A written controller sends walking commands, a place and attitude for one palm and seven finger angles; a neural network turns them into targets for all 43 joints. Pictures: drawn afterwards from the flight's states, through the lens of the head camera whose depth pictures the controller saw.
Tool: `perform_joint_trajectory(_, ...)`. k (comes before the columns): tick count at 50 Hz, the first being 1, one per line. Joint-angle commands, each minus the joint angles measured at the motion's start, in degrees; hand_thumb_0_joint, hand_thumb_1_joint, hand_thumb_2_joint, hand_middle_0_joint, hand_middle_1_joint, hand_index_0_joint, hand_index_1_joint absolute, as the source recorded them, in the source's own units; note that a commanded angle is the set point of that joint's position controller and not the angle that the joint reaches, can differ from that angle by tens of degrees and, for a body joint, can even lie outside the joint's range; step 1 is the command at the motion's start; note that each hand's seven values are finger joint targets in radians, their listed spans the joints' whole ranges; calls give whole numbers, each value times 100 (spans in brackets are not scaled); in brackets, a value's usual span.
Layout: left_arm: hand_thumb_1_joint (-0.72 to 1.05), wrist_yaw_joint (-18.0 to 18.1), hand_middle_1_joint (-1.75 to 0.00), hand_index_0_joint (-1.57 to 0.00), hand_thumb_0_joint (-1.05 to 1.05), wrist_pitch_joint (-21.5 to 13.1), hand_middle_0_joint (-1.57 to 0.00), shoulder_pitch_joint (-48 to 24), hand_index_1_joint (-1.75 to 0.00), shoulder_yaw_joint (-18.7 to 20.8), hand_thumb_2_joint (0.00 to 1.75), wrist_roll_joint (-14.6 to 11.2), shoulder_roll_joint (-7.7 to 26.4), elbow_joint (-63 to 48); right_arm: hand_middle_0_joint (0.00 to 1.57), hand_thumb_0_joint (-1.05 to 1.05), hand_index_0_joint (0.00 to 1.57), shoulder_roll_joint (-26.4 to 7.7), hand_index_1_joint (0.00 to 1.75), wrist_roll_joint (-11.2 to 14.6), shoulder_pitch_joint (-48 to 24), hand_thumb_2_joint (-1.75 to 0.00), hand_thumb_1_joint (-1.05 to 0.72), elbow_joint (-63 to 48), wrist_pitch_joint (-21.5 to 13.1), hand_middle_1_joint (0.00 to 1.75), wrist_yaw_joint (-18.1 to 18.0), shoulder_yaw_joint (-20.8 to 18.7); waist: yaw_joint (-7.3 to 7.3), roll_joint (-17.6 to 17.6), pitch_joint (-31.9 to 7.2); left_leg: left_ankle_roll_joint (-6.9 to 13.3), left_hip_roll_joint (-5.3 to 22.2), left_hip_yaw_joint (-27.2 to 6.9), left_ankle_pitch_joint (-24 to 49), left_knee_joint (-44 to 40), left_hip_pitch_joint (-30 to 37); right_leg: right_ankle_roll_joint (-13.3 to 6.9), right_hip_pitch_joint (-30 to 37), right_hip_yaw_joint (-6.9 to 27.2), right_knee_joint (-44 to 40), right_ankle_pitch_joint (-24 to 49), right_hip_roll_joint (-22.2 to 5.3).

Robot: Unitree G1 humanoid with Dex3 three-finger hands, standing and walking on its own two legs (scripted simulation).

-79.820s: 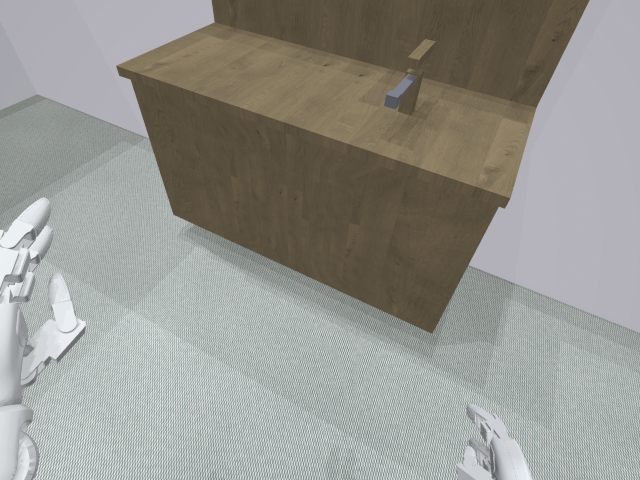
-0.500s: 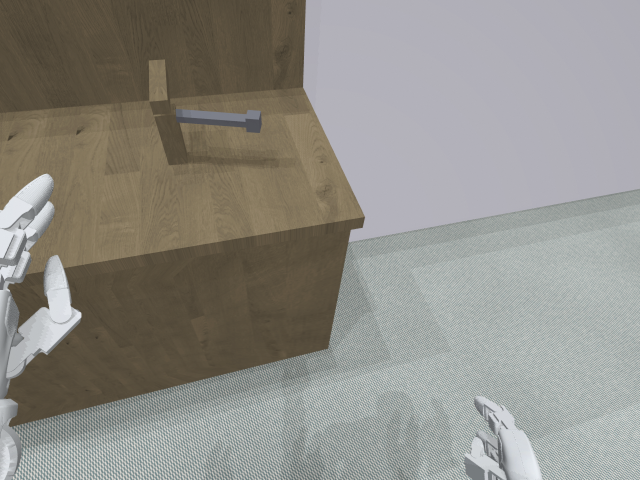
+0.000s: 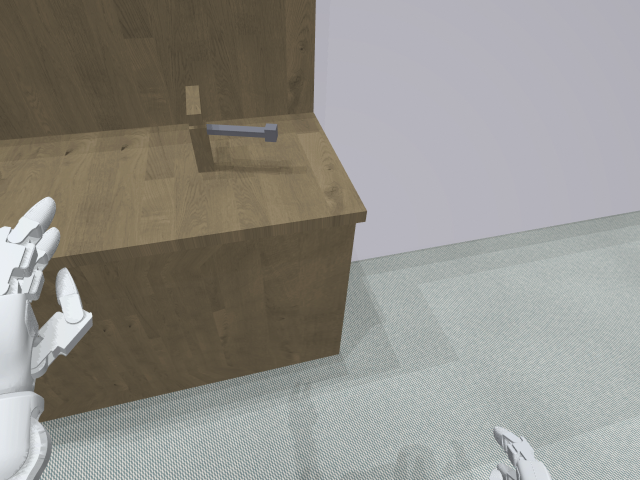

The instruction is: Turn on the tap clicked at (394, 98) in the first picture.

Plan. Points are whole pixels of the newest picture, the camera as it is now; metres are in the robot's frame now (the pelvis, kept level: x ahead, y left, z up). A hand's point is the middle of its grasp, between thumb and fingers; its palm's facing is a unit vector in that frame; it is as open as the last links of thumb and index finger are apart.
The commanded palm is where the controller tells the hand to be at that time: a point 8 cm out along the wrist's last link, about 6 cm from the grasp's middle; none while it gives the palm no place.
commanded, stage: stop stepping back and stand still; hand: left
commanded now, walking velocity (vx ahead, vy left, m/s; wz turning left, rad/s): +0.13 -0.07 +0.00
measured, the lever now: (271, 132) +0.78 +0.13 +0.06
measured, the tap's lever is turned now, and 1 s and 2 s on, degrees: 72 72 72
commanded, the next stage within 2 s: stand and check the lever's angle in 1.58 s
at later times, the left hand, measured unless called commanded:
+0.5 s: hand (85, 318) +0.22 +0.23 +0.18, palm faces +0.40 -0.83 -0.39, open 7.4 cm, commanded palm +0.16 +0.27 +0.18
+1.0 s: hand (65, 283) +0.26 +0.27 +0.17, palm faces +0.39 -0.84 -0.38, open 7.4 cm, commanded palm +0.21 +0.30 +0.18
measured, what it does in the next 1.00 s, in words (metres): steps on the spot: left foot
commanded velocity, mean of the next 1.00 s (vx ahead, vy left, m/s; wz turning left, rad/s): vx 0.02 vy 0.01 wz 0.00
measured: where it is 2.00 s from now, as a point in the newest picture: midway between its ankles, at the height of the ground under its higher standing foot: outside the picture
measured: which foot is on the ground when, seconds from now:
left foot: down 0.00-0.20, up 0.22-0.42, down 0.44-1.00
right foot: down 0.00-1.00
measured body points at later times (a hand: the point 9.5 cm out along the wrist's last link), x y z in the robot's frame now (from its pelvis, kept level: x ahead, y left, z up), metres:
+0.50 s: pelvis +0.01 -0.01 +0.00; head +0.02 -0.01 +0.45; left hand +0.19 +0.27 +0.20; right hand +0.19 -0.25 -0.08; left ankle +0.04 +0.12 -0.73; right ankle +0.04 -0.09 -0.73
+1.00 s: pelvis +0.05 +0.02 +0.01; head +0.06 +0.03 +0.46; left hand +0.24 +0.31 +0.19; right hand +0.24 -0.20 -0.06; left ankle +0.04 +0.12 -0.73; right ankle +0.04 -0.09 -0.73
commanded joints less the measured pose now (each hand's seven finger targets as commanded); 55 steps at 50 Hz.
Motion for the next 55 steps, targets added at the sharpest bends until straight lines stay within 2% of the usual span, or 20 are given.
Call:
perform_joint_trajectory(1, 90, 107, -30, -20, 0, -418, -20, -208, -30, 1087, 90, 178, 1503, -1763, 20, 0, 20, -597, 30, 23, -658, -90, -90, -951, -385, 30, 31, -336, 208, 1037, -306, 742, 1290, -1622, 322, -1773, 447, 250, -797, 136, 2467, -666, 181)
perform_joint_trajectory(2, 90, 59, -30, -20, 0, -435, -20, 28, -30, 933, 90, -26, 1221, -1598, 20, 0, 20, -500, 30, 105, -618, -90, -90, -918, -393, 30, 85, -275, 85, 1186, 40, 781, 1377, -2124, -499, -1916, 179, 267, -1079, 196, 2366, -711, 47)
perform_joint_trajectory(3, 90, 31, -30, -20, 0, -405, -20, 157, -30, 916, 90, -11, 1174, -1471, 20, 0, 20, -549, 30, 98, -736, -90, -90, -914, -403, 30, 150, -253, 122, 1189, 383, 790, 1403, -2050, -1019, -2067, -381, 249, -890, 301, 2018, -616, -133)
perform_joint_trajectory(6, 90, 35, -30, -20, 0, -358, -20, 85, -30, 846, 90, -4, 1080, -1072, 20, 0, 20, -494, 30, 104, -822, -90, -90, -844, -418, 30, 143, -176, 199, 1221, 585, 442, 1080, -1070, -1410, -1660, -1323, 237, 713, -14, 307, -497, -30)
perform_joint_trajectory(8, 90, 27, -30, -20, 0, -322, -20, 7, -30, 798, 90, 22, 1070, -909, 20, 0, 20, -527, 30, 74, -744, -90, -90, -873, -379, 30, 101, -226, 267, 328, 366, 159, 551, -505, -1182, -312, -1673, 96, 1690, 142, -1034, -372, 33)
perform_joint_trajectory(9, 90, -7, -30, -20, 0, -303, -20, 27, -30, 782, 90, 44, 1158, -800, 20, 0, 20, -478, 30, 69, -730, -90, -90, -874, -351, 30, 104, -272, 243, -945, 360, -25, 0, -16, -850, 1263, -2018, -278, 1611, 1633, -1780, -1075, -756)
perform_joint_trajectory(10, 90, -68, -30, -20, 0, -293, -20, -192, -30, 671, 90, -7, 1114, -949, 20, 0, 20, -474, 30, 113, -791, -90, -90, -932, -338, 30, 130, -303, 205, -1773, 305, -160, -244, 102, -585, 2604, -2178, -713, 1332, 3281, -2463, -1066, -1761)
perform_joint_trajectory(12, 90, -100, -30, -20, 0, -481, -20, -699, -30, 696, 90, -32, 1164, -1340, 20, 0, 20, -514, 30, 108, -695, -90, -90, -835, -485, 30, 194, -321, 91, -693, -47, -240, -19, -402, -46, 3044, -1830, -741, 1168, 2920, -2219, -422, -1798)
perform_joint_trajectory(14, 90, -92, -30, -20, 0, -512, -20, -532, -30, 865, 90, -33, 1362, -1454, 20, 0, 20, -499, 30, 89, -681, -90, -90, -785, -441, 30, 201, -285, 98, -257, 1, -277, 154, -313, 190, 2367, -1379, -701, 896, 2158, -1957, 132, -1669)
perform_joint_trajectory(17, 90, -6, -30, -20, 0, -616, -20, -328, -30, 848, 90, -54, 1275, -1634, 20, 0, 20, -365, 30, 58, -856, -90, -90, -902, -429, 30, 122, -178, 231, -547, -129, -176, 0, 70, 388, 807, -291, -560, 627, 1364, -1875, -104, -1417)
perform_joint_trajectory(19, 90, 57, -30, -20, 0, -619, -20, -152, -30, 905, 90, -94, 1278, -1689, 20, 0, 20, -425, 30, 22, -870, -90, -90, -918, -442, 30, 65, -203, 206, -173, -93, -145, -92, 122, 776, -258, 385, -370, 502, 1151, -1686, -400, -1239)
perform_joint_trajectory(20, 90, 62, -30, -20, 0, -634, -20, -79, -30, 858, 90, -105, 1207, -1715, 20, 0, 20, -418, 30, 14, -854, -90, -90, -927, -431, 30, 59, -194, 223, 116, -108, -106, -40, -68, 714, -591, 616, -229, 392, 1078, -1479, -572, -1018)
perform_joint_trajectory(22, 90, 89, -30, -20, 0, -624, -20, -114, -30, 824, 90, -103, 1119, -1788, 20, 0, 20, -592, 30, 31, -913, -90, -90, -1020, -403, 30, 62, -248, 274, 965, 74, 197, 680, -1183, 279, -1255, 335, 66, 311, 729, -932, -443, -384)
perform_joint_trajectory(24, 90, 94, -30, -20, 0, -582, -20, 35, -30, 916, 90, -118, 1145, -1511, 20, 0, 20, -614, 30, 136, -842, -90, -90, -1055, -363, 30, 61, -283, 295, 820, -148, 197, 770, -1286, 353, -1273, -146, 254, 1022, 557, -824, 311, -184)
perform_joint_trajectory(26, 90, 33, -30, -20, 0, -469, -20, 273, -30, 829, 90, -71, 997, -1013, 20, 0, 20, -477, 30, 118, -829, -90, -90, -992, -327, 30, 72, -218, 239, 412, 222, 16, 374, -761, 67, -1046, -557, 182, 1057, 729, -1323, 43, -280)
perform_joint_trajectory(28, 90, -1, -30, -20, 0, -444, -20, 96, -30, 738, 90, -95, 969, -1053, 20, 0, 20, -493, 30, 124, -841, -90, -90, -987, -329, 30, 109, -246, 202, -116, 73, -91, 174, -398, 849, -435, -255, 66, 1024, 1099, -1612, 379, -581)
perform_joint_trajectory(31, 90, -18, -30, -20, 0, -394, -20, -28, -30, 621, 90, -132, 948, -1149, 20, 0, 20, -537, 30, 130, -847, -90, -90, -1001, -353, 30, 130, -260, 214, -207, -335, -150, 208, -291, 1830, -350, 116, 35, 1393, 1029, -1353, 1746, -730)
perform_joint_trajectory(39, 90, 33, -30, -20, 0, -388, -20, -292, -30, 817, 90, -129, 1267, -1767, 20, 0, 20, -569, 30, 82, -999, -90, -90, -1128, -271, 30, 98, -207, 287, 620, -358, -133, 373, -525, 2628, -750, 440, 109, 1420, 620, -1132, 1909, -369)
perform_joint_trajectory(48, 90, -33, -30, -20, 0, -354, -20, 272, -30, 746, 90, -181, 1005, -1425, 20, 0, 20, -513, 30, 101, -879, -90, -90, -1178, -144, 30, 128, -205, 247, 411, -672, -198, 406, -387, 3088, -744, 574, 154, 1610, 464, -1080, 2348, -300)
perform_joint_trajectory(55, 90, -34, -30, -20, 0, -333, -20, -43, -30, 642, 90, -162, 1026, -1420, 20, 0, 20, -515, 30, 94, -939, -90, -90, -1153, -137, 30, 84, -166, 254, 444, -414, -213, 395, -412, 2745, -912, 413, 175, 1472, 441, -1142, 2033, -258)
